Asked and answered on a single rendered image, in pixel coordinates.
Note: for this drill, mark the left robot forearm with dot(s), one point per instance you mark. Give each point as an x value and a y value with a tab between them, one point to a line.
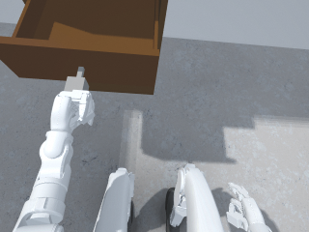
46	204

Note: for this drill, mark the drawer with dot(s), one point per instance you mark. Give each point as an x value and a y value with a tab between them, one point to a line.
114	40

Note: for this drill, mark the right robot forearm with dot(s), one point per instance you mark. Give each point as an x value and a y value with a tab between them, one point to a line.
258	227

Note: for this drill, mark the robot right thigh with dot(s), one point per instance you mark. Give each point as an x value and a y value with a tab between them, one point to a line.
201	211

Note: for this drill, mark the robot thigh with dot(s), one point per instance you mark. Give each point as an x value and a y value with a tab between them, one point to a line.
112	215
201	211

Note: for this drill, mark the left robot hand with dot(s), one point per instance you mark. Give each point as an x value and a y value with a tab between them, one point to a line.
66	104

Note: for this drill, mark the robot left thigh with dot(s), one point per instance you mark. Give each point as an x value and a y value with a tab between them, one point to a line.
112	215

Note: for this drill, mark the handle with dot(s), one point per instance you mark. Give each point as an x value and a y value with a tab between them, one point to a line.
77	82

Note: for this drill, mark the right robot hand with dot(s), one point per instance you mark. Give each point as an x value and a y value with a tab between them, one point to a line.
248	211

